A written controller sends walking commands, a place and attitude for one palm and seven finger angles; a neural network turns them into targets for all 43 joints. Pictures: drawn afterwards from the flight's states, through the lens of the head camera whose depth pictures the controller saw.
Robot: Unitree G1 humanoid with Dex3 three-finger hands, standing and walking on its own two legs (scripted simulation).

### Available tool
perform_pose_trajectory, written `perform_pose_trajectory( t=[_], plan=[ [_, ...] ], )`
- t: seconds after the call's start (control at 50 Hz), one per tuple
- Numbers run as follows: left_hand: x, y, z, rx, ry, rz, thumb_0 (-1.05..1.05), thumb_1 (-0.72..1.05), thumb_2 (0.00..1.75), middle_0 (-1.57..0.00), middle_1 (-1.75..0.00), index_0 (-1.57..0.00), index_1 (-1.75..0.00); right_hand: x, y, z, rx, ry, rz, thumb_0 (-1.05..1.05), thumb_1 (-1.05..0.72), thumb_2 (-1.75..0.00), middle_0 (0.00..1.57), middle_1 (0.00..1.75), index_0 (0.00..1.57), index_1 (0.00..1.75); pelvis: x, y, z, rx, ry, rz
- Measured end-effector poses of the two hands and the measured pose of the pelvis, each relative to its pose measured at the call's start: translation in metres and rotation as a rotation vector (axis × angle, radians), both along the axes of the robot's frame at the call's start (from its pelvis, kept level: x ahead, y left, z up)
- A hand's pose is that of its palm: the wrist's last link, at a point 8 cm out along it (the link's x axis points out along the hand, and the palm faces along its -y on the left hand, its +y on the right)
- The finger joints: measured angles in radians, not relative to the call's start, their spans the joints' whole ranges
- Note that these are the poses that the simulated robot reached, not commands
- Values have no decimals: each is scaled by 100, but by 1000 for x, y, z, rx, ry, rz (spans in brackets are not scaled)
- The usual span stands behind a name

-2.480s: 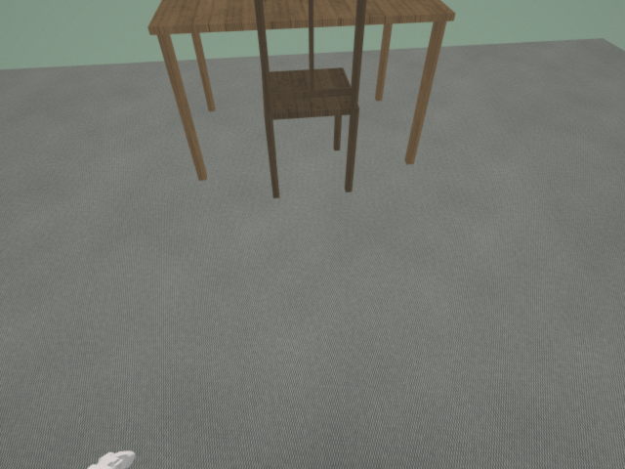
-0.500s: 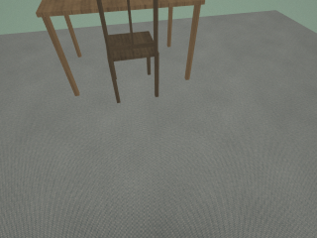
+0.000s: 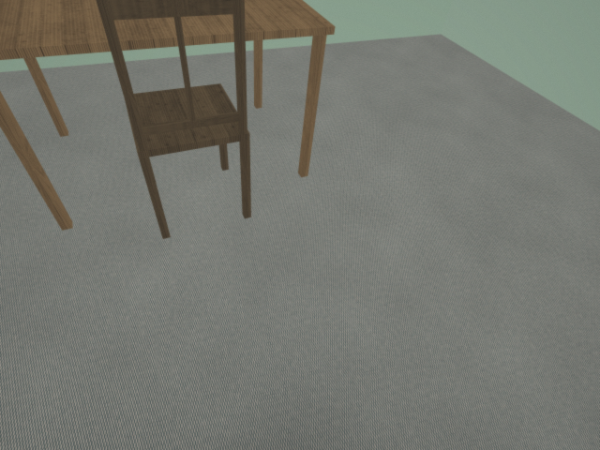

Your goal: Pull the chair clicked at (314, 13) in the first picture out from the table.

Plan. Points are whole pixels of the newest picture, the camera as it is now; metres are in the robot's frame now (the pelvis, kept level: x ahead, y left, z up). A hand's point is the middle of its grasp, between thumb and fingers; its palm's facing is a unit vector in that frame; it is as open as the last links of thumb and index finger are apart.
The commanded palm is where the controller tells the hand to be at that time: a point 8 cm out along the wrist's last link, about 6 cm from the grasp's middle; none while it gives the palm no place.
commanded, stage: walk to a spot facing it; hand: left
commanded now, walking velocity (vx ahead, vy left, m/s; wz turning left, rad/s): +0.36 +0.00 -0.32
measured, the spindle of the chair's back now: (185, 73) +1.11 +0.44 -0.06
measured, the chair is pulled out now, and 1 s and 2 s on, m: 0.00 0.00 0.00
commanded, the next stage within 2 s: turn to face it in 1.12 s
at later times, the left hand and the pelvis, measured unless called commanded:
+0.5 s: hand (256, 336) +0.34 +0.10 -0.17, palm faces -0.25 -0.96 -0.12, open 7.4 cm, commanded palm none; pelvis +0.20 -0.03 -0.01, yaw -10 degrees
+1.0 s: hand (241, 309) +0.41 +0.14 -0.19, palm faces -0.11 -0.98 -0.14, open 7.4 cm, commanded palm none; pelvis +0.42 -0.04 -0.01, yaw -12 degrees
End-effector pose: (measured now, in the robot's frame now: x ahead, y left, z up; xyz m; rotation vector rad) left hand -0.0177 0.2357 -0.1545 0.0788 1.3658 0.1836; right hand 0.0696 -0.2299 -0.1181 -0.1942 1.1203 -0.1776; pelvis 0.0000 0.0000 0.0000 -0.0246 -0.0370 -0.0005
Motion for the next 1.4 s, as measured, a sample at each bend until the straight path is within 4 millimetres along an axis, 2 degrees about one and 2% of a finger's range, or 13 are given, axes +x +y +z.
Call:
perform_pose_trajectory(
  t=[0.1, 0.24, 0.38, 0.5, 0.56, 0.6, 0.74, 0.8, 0.88, 1.0, 1.08, 1.2, 1.4],
  plan=[
    [95, 15, 17, 8, -134, -59, 0, 91, 90, -20, -30, -19, -30, -31, -2, 4, -22, 130, -82, -2, -95, -89, 20, 30, 20, 30, 33, 13, 10, 9, 14, -29],
    [182, 5, 23, -15, -144, -152, 0, 91, 90, -20, -30, -19, -30, -65, 23, 1, 33, 292, -213, 0, -92, -90, 20, 30, 19, 30, 85, 16, 13, 17, 20, -82],
    [271, -33, 18, -47, -123, -277, 1, 91, 90, -20, -30, -19, -30, -76, 57, 0, 132, 444, -331, 0, -91, -89, 20, 30, 19, 30, 142, 0, 9, 15, 27, -136],
    [367, -86, 10, -64, -186, -371, 1, 91, 90, -20, -30, -20, -30, -62, 65, -5, 215, 583, -409, 0, -91, -89, 20, 30, 20, 30, 202, -28, -5, 7, 43, -175],
    [401, -103, 4, -56, -252, -354, 1, 90, 90, -20, -30, -20, -30, -35, 51, -15, 241, 611, -420, 0, -91, -89, 20, 30, 20, 30, 231, -48, -15, 18, 37, -187],
    [408, -107, 6, -48, -251, -328, 0, 90, 90, -20, -30, -20, -30, 0, 31, -21, 225, 567, -406, 0, -91, -89, 20, 30, 20, 30, 246, -55, -13, 13, 21, -190],
    [421, -76, 24, 56, -182, -283, -3, 95, 90, -21, -30, -20, -30, 176, -46, -23, 113, 202, -312, 0, -91, -89, 20, 30, 19, 29, 298, -64, 3, 1, 20, -202],
    [420, -68, 23, 56, -117, -272, -2, 94, 90, -20, -30, -20, -30, 239, -70, -13, 59, 97, -277, 1, -94, -89, 20, 30, 19, 29, 323, -61, 6, -3, 23, -203],
    [419, -60, 13, 26, -38, -229, -1, 92, 90, -20, -30, -20, -30, 313, -82, -2, 17, 18, -206, 1, -94, -90, 20, 30, 19, 29, 360, -55, 4, -13, 23, -197],
    [428, -45, -11, -24, 103, -178, 0, 91, 90, -20, -30, -20, -30, 403, -69, -1, -29, -45, -132, 0, -93, -90, 20, 30, 19, 29, 421, -38, -11, -6, 12, -207],
    [466, -41, -2, -24, 130, -218, 1, 91, 90, -20, -30, -20, -30, 412, -50, 0, -3, -28, -177, 0, -92, -89, 20, 30, 19, 30, 450, -33, -2, -2, 3, -241],
    [556, -50, 14, -8, 37, -280, 1, 91, 90, -20, -30, -20, -30, 388, -45, 1, 15, 94, -304, -1, -96, -89, 20, 30, 20, 30, 488, -38, 11, 14, 9, -294],
    [695, -119, 23, 35, -146, -419, 0, 91, 90, -20, -30, -19, -30, 350, -35, -26, 169, 337, -425, 0, -92, -89, 20, 30, 20, 30, 538, -84, 1, 50, 15, -300]
  ],
)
